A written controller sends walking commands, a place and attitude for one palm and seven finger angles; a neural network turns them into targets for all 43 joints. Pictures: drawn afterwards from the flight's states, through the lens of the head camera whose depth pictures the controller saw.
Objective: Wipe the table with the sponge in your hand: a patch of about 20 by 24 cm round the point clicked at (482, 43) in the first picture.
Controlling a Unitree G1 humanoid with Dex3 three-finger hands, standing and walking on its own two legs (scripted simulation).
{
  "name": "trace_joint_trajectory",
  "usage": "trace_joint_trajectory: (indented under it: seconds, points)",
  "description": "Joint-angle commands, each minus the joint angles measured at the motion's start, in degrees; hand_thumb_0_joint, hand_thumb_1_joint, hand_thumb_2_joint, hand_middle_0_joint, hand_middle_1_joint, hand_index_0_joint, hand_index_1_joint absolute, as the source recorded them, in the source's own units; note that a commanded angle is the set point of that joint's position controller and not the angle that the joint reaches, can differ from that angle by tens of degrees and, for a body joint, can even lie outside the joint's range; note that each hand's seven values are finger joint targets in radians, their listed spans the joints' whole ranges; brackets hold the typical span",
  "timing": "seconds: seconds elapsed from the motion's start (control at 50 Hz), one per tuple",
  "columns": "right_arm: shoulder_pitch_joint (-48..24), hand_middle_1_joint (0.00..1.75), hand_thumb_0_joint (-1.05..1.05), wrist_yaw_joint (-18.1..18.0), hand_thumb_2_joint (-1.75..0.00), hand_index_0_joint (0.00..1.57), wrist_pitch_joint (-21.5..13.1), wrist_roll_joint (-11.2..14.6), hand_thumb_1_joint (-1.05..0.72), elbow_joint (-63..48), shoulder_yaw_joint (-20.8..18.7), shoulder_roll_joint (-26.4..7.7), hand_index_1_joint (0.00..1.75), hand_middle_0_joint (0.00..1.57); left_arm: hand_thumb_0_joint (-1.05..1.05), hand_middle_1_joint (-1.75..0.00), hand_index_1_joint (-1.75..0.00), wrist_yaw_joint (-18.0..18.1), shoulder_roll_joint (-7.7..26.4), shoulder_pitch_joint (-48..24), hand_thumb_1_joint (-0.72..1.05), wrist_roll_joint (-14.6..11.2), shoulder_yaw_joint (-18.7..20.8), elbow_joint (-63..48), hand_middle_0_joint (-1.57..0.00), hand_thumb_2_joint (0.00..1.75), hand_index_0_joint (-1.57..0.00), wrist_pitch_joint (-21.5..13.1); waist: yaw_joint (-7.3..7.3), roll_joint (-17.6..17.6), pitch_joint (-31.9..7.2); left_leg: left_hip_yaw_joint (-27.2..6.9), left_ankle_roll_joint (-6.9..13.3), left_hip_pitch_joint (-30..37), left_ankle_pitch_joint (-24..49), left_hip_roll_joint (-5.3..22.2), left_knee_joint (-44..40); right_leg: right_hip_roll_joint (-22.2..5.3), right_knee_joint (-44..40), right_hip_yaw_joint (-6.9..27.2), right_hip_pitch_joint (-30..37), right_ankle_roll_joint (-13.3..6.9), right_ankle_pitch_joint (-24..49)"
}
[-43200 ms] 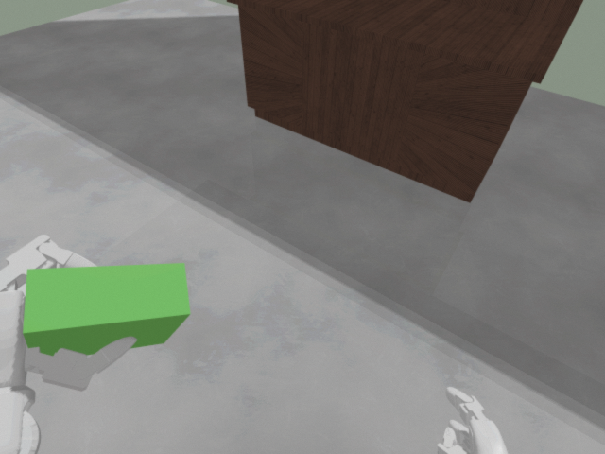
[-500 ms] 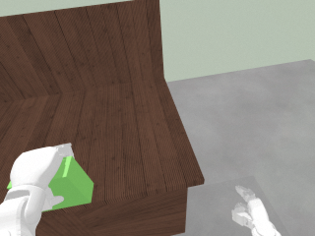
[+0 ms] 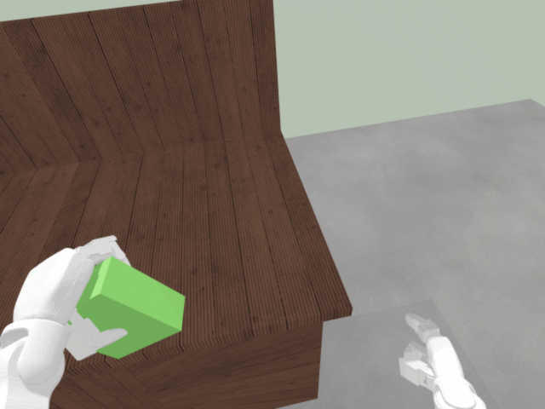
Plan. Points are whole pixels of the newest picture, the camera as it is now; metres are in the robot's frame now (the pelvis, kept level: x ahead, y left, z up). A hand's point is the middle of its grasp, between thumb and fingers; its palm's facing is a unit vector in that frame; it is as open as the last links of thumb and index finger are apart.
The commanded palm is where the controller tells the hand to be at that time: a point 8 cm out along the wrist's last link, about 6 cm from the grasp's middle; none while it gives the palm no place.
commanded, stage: step back with the hand held close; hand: left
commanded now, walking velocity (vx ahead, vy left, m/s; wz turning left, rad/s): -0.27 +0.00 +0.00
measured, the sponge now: (128, 317) +0.20 +0.24 +0.07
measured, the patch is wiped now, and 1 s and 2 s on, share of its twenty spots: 1.00 1.00 1.00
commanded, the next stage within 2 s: stop stepping back and stand still in 1.26 s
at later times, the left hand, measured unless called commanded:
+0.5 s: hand (79, 301) +0.17 +0.27 +0.15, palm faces +0.32 -0.85 -0.42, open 9.6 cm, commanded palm +0.13 +0.31 +0.18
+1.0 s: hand (21, 354) +0.11 +0.28 +0.15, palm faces +0.41 -0.82 -0.41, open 9.6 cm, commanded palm +0.05 +0.31 +0.18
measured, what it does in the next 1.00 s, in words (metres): walks backwards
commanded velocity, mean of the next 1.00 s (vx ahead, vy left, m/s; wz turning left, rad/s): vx -0.31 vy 0.00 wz -0.02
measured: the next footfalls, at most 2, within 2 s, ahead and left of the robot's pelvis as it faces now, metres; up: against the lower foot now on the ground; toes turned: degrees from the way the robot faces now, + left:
right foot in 1.12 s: -0.09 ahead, -0.11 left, +0.00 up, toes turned +1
left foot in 1.40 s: -0.17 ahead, +0.16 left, +0.00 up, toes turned +2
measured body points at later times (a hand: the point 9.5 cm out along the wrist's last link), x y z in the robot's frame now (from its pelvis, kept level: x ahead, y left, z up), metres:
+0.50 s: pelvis -0.03 +0.03 -0.02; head -0.03 +0.04 +0.43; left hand +0.15 +0.31 +0.17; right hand +0.11 -0.22 -0.10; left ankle +0.05 +0.13 -0.74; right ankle -0.01 -0.12 -0.74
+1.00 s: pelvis -0.10 +0.03 -0.02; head -0.09 +0.05 +0.43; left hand +0.08 +0.32 +0.18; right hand +0.10 -0.20 -0.08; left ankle +0.00 +0.14 -0.74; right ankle -0.07 -0.11 -0.71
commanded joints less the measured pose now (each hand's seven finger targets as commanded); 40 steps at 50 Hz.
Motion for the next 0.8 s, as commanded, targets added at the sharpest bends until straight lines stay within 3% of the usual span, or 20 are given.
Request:
trace_joint_trajectory:
  seconds: [0.0, 0.06, 0.08, 0.1, 0.18, 0.2, 0.3, 0.4, 0.44, 0.48, 0.54, 0.58, 0.6, 0.64, 0.66, 0.68, 0.7, 0.72, 0.74, 0.78]
  points:
    - [1.61, 0.3, 0.0, -0.84, -0.9, 0.2, -5.36, -0.54, -0.9, -11.17, -1.37, -3.27, 0.3, 0.2, 0.0, -1.6, -1.6, 4.8, 5.32, -7.46, 0.1, -29.8, 15.95, -13.07, -1.2, 1.3, -1.2, -14.9, -4.94, -17.54, -5.44, 0.1, 2.85, 5.46, -3.87, -0.41, 5.74, -7.44, -5.6, 5.49, -14.8, -2.43, 10.95]
    - [2.36, 0.3, 0.0, -1.79, -0.9, 0.2, -6.75, -0.88, -0.9, -11.1, -2.46, -4.87, 0.3, 0.2, 0.0, -1.6, -1.6, 6.35, 4.41, -3.6, 0.1, -31.49, 16.94, -20.42, -1.2, 1.3, -1.2, -18.25, -5.42, -3.96, -10.33, -1.22, 3.21, 3.7, 7.37, 2.2, 4.9, -8.46, 1.96, 3.25, -11.71, -1.73, 19.65]
    - [2.41, 0.3, 0.0, -1.82, -0.9, 0.2, -7.07, -1.09, -0.9, -11.14, -2.6, -5.72, 0.3, 0.2, 0.0, -1.6, -1.6, 7.04, 6.0, -1.84, 0.1, -31.56, 18.71, -22.9, -1.2, 1.3, -1.2, -18.87, -4.95, 1.77, -10.3, -2.84, 3.49, 2.31, 9.92, 3.22, 3.46, -7.22, 3.43, 2.67, -11.15, -1.29, 17.32]
    - [3.03, 0.3, 0.0, -1.65, -0.9, 0.2, -7.14, -1.13, -0.9, -10.94, -2.5, -5.12, 0.3, 0.2, 0.0, -1.6, -1.6, 7.08, 3.49, 1.77, 0.1, -31.52, 17.89, -22.22, -1.2, 1.3, -1.2, -19.44, -4.87, 3.07, -10.98, -4.08, 3.81, 0.12, 11.95, 3.73, 3.23, -5.6, 4.84, 1.17, -10.18, -0.83, 15.34]
    - [2.97, 0.3, 0.0, -1.3, -0.9, 0.2, -7.42, -0.78, -0.9, -10.93, -3.5, -5.63, 0.3, 0.2, 0.0, -1.6, -1.6, 7.77, 5.78, 7.16, 0.1, -31.68, 21.39, -23.46, -1.2, 1.3, -1.2, -20.72, -5.08, 1.05, -11.31, -6.98, 3.25, -4.06, 14.75, 4.97, 2.95, -4.5, 6.58, 0.99, -10.24, -0.79, 11.88]
    - [3.46, 0.3, 0.0, -1.19, -0.9, 0.2, -7.5, -0.91, -0.9, -10.54, -3.32, -5.0, 0.3, 0.2, 0.0, -1.6, -1.6, 7.51, 3.59, 8.4, 0.1, -31.91, 20.16, -22.82, -1.2, 1.3, -1.2, -21.2, -5.28, 0.54, -12.24, -7.39, 3.44, -4.38, 13.73, 5.09, 2.18, -3.39, 7.42, 0.19, -10.28, -0.46, 9.43]
    - [3.29, 0.3, 0.0, -1.57, -0.9, 0.2, -9.31, -1.05, -0.9, -10.22, -3.52, -5.58, 0.3, 0.2, 0.0, -1.6, -1.6, 7.67, 2.68, 9.66, 0.1, -32.24, 19.9, -21.43, -1.2, 1.3, -1.2, -22.02, -5.55, 0.1, -10.57, -8.95, 3.83, -8.8, 3.53, 5.74, -1.66, -1.63, 7.39, 0.1, -10.86, 0.23, 3.01]
    - [3.31, 0.3, 0.0, -2.0, -0.9, 0.2, -10.72, -1.11, -0.9, -9.62, -3.42, -5.51, 0.3, 0.2, 0.0, -1.6, -1.6, 8.42, 2.88, 7.2, 0.1, -31.6, 18.9, -22.35, -1.2, 1.3, -1.2, -22.94, -6.51, -4.41, -8.01, -6.78, 3.13, -13.69, -16.91, 3.09, 0.98, -5.2, 4.31, 3.3, -14.16, -1.36, 0.53]
    - [3.66, 0.3, 0.0, -2.1, -0.9, 0.2, -11.35, -1.4, -0.9, -9.37, -3.5, -5.48, 0.3, 0.2, 0.0, -1.6, -1.6, 8.84, 3.68, 6.55, 0.1, -31.33, 19.6, -22.42, -1.2, 1.3, -1.2, -23.3, -6.75, -6.19, -6.99, -6.57, 2.9, -14.04, -18.63, 2.51, 2.97, -6.36, 2.89, 4.62, -17.27, -1.87, -3.11]
    - [3.25, 0.3, 0.0, -2.41, -0.9, 0.2, -11.61, -1.58, -0.9, -9.0, -3.74, -6.17, 0.3, 0.2, 0.0, -1.6, -1.6, 9.41, 5.57, 4.85, 0.1, -30.92, 20.93, -24.29, -1.2, 1.3, -1.2, -23.57, -6.91, -3.26, -6.94, -7.75, 2.87, -13.21, -19.61, 3.06, 1.71, -6.04, 4.17, 4.16, -18.96, -2.14, -5.24]
    - [3.55, 0.3, 0.0, -2.29, -0.9, 0.2, -12.64, -1.76, -0.9, -9.47, -3.8, -6.6, 0.3, 0.2, 0.0, -1.6, -1.6, 9.35, 3.23, 4.47, 0.1, -30.19, 20.67, -24.5, -1.2, 1.3, -1.2, -24.32, -6.5, 4.91, -7.81, -13.11, 5.12, -20.64, -27.19, 6.58, -7.73, 0.17, 13.14, -0.1, -11.2, 0.43, -4.62]
    - [3.53, 0.3, 0.0, -2.39, -0.9, 0.2, -12.77, -1.87, -0.9, -9.56, -4.11, -7.01, 0.3, 0.2, 0.0, -1.6, -1.6, 9.21, 3.81, 4.13, 0.1, -29.51, 21.93, -22.61, -1.2, 1.3, -1.2, -24.25, -6.27, 7.31, -6.71, -15.9, 6.47, -27.04, -32.46, 8.68, -12.03, 2.5, 17.78, -0.55, -5.66, 1.38, -4.95]
    - [4.1, 0.3, 0.0, -2.21, -0.9, 0.2, -12.71, -2.05, -0.9, -9.27, -3.88, -6.29, 0.3, 0.2, 0.0, -1.6, -1.6, 8.7, 1.5, 3.76, 0.1, -29.52, 20.36, -21.44, -1.2, 1.3, -1.2, -24.18, -6.29, 6.38, -6.48, -15.14, 6.72, -28.05, -31.63, 8.81, -11.38, 2.76, 18.38, -0.42, -4.68, 1.48, -4.34]
    - [4.32, 0.3, 0.0, -1.74, -0.9, 0.2, -12.74, -1.82, -0.9, -9.68, -3.83, -5.89, 0.3, 0.2, 0.0, -1.6, -1.6, 8.21, 1.92, 3.59, 0.1, -29.59, 20.49, -20.76, -1.2, 1.3, -1.2, -24.2, -5.97, 2.35, -6.32, -12.06, 6.14, -26.58, -29.24, 6.86, -6.01, 1.45, 13.07, 1.06, -5.83, 0.51, -2.58]
    - [4.3, 0.3, 0.0, -1.65, -0.9, 0.2, -12.72, -1.77, -0.9, -9.63, -3.76, -5.23, 0.3, 0.2, 0.0, -1.6, -1.6, 8.02, 1.84, 3.67, 0.1, -29.79, 20.01, -20.93, -1.2, 1.3, -1.2, -24.25, -6.18, -1.61, -6.33, -8.63, 4.97, -23.83, -27.14, 4.34, -0.76, -1.04, 8.18, 3.71, -9.34, -0.8, -1.03]
    - [4.36, 0.3, 0.0, -1.72, -0.9, 0.2, -12.38, -1.79, -0.9, -9.38, -4.03, -5.17, 0.3, 0.2, 0.0, -1.6, -1.6, 8.04, 3.36, 4.49, 0.1, -30.18, 20.58, -20.47, -1.2, 1.3, -1.2, -23.85, -6.62, -7.9, -6.3, -5.83, 3.32, -19.7, -25.83, 1.89, 4.39, -4.29, 4.06, 7.7, -15.18, -2.25, -5.08]
    - [4.63, 0.3, 0.0, -1.53, -0.9, 0.2, -11.89, -1.78, -0.9, -8.94, -3.55, -4.15, 0.3, 0.2, 0.0, -1.6, -1.6, 7.98, 0.98, 4.11, 0.1, -30.7, 17.58, -20.46, -1.2, 1.3, -1.2, -23.65, -7.12, -13.17, -5.34, -3.83, 1.79, -14.36, -20.78, 0.13, 11.62, -8.58, -0.72, 12.23, -22.82, -4.44, -7.38]
    - [4.38, 0.3, 0.0, -1.46, -0.9, 0.2, -11.76, -1.96, -0.9, -8.19, -3.41, -4.02, 0.3, 0.2, 0.0, -1.6, -1.6, 8.4, 1.72, 2.11, 0.1, -30.62, 17.19, -22.07, -1.2, 1.3, -1.2, -23.86, -7.53, -15.53, -5.73, -1.64, 0.49, -9.83, -15.51, -1.18, 19.32, -13.09, -3.61, 16.01, -27.21, -6.6, -2.5]
    - [4.3, 0.3, 0.0, -1.3, -0.9, 0.2, -11.52, -2.06, -0.9, -7.68, -3.22, -3.44, 0.3, 0.2, 0.0, -1.6, -1.6, 8.8, 2.25, 0.6, 0.1, -30.63, 16.89, -22.88, -1.2, 1.3, -1.2, -23.87, -7.97, -16.68, -7.47, -0.38, -0.18, -8.03, -11.92, -1.67, 24.16, -16.61, -3.78, 17.42, -26.88, -7.95, 5.95]
    - [3.36, 0.3, 0.0, -1.16, -0.9, 0.2, -10.67, -2.19, -0.9, -7.37, -3.33, -3.21, 0.3, 0.2, 0.0, -1.6, -1.6, 9.24, 5.19, -1.73, 0.1, -30.58, 18.87, -24.15, -1.2, 1.3, -1.2, -23.71, -8.47, -14.38, -8.82, -1.0, -0.37, -7.05, -8.64, -0.64, 21.82, -17.66, -0.08, 15.9, -23.92, -7.71, 18.36]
